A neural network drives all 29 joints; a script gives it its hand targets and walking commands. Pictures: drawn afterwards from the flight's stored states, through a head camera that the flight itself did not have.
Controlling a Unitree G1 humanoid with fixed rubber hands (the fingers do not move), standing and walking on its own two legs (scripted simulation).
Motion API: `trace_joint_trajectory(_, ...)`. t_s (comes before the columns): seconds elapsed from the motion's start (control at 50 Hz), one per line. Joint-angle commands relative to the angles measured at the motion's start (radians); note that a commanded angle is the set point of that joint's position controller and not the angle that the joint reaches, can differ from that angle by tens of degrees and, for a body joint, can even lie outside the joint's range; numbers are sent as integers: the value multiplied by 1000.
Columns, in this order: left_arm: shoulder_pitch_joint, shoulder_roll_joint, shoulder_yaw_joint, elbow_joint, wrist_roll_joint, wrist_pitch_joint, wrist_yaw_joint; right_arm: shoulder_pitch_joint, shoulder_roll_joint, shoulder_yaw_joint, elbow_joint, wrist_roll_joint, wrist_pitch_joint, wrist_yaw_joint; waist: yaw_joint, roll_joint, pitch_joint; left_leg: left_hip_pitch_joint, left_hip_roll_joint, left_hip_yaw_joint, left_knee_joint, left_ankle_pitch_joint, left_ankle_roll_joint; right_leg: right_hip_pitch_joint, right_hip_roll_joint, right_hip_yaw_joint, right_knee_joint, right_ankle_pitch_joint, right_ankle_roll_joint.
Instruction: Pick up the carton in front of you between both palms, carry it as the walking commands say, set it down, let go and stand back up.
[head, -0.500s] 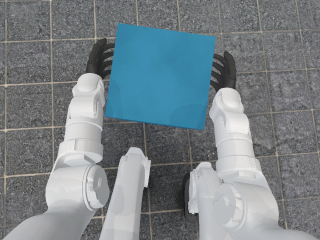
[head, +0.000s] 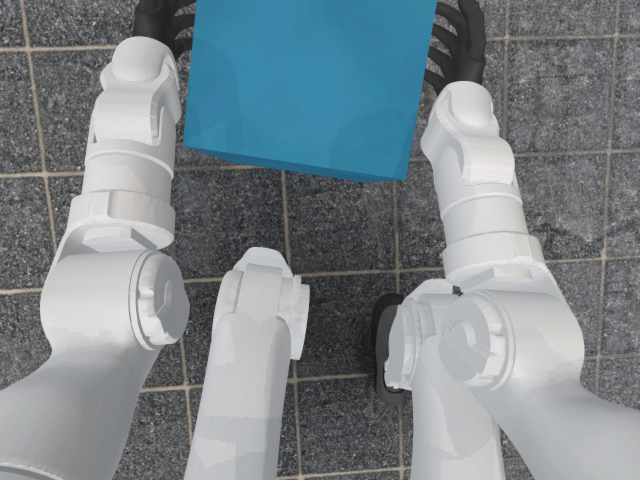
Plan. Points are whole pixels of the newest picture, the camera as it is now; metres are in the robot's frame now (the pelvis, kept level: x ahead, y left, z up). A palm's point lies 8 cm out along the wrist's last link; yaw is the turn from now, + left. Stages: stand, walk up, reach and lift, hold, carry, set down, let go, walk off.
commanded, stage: set down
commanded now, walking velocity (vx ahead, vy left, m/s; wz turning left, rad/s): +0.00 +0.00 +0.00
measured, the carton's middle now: (308, 86) +0.51 +0.13 -0.23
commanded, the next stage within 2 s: none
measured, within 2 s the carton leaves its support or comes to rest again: rests again in 0.60 s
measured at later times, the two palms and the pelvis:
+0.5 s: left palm (172, 53) +0.49 +0.29 -0.20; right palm (437, 97) +0.52 -0.01 -0.20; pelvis -0.01 +0.00 -0.04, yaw -1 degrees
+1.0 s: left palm (177, 61) +0.49 +0.29 -0.21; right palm (440, 102) +0.52 -0.02 -0.22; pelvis -0.01 -0.01 -0.05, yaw -1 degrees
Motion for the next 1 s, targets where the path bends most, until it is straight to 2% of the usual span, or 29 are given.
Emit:
trace_joint_trajectory(0.0, -495, -756, -347, -34, -123, -35, -217, -699, 752, 467, -48, 111, -33, 220, 105, 107, -1184, 899, -62, 129, -113, 290, -6, 311, 107, -122, -111, 165, -19)
trace_joint_trajectory(0.12, -597, -745, -403, -67, -185, -48, -225, -795, 762, 531, -82, 173, -44, 219, 125, 99, -1253, 913, -53, 134, -46, 357, -5, 352, 102, -122, -42, 211, -22)
trace_joint_trajectory(0.16, -616, -755, -421, -86, -214, -52, -230, -815, 779, 559, -99, 189, -45, 219, 130, 64, -1259, 896, -54, 133, -35, 393, -4, 376, 104, -130, -23, 241, -22)
trace_joint_trajectory(0.22, -597, -762, -421, -63, -231, -55, -234, -812, 798, 578, -96, 200, -49, 225, 131, 49, -1219, 916, -56, 122, -15, 433, 3, 322, 106, -139, -8, 240, -21)
trace_joint_trajectory(0.34, -545, -748, -349, 58, -187, -50, -249, -776, 755, 509, -32, 165, -50, 245, 119, 36, -1025, 796, -57, 115, -9, 326, 20, 231, 102, -135, -9, 167, -29)
trace_joint_trajectory(0.44, -550, -715, -296, 108, -160, -53, -264, -768, 714, 451, 12, 135, -52, 254, 113, 24, -931, 709, -50, 113, -5, 264, 30, 211, 97, -126, -12, 138, -35)
trace_joint_trajectory(0.64, -614, -634, -276, 121, -180, -79, -270, -821, 673, 479, 20, 161, -67, 251, 144, -30, -901, 659, -35, 110, 26, 266, 43, 258, 89, -112, 10, 156, -30)
trace_joint_trajectory(0.78, -589, -568, -212, 185, -141, -75, -283, -770, 611, 410, 95, 112, -58, 260, 126, -32, -734, 565, -29, 95, 25, 148, 54, 183, 80, -100, 0, 61, -38)
trace_joint_trajectory(0.98, -500, -478, -135, 266, -69, -76, -284, -674, 503, 319, 181, 53, -61, 265, 108, -24, -576, 474, -22, 75, 31, 83, 59, 114, 69, -90, 5, 33, -43)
